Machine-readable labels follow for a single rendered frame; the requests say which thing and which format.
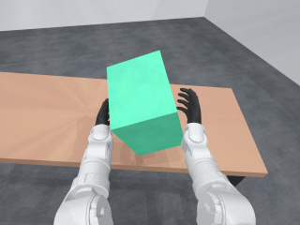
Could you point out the left robot forearm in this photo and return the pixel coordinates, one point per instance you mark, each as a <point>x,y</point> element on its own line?
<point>93,176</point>

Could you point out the right robot hand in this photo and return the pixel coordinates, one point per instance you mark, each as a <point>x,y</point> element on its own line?
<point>193,111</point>

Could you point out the robot left upper arm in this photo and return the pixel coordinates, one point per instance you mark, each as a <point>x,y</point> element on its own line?
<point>88,210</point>

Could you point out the robot right upper arm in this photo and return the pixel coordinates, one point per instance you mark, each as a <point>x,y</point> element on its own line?
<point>217,207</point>

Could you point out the left robot hand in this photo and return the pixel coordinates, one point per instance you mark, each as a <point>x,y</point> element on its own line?
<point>103,114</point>

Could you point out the right robot forearm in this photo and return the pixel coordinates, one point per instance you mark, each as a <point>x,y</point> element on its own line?
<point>201,165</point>

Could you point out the table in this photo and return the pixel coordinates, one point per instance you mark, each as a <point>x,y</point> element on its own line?
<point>47,119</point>

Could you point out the carton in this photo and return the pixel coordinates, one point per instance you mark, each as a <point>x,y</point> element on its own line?
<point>142,110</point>

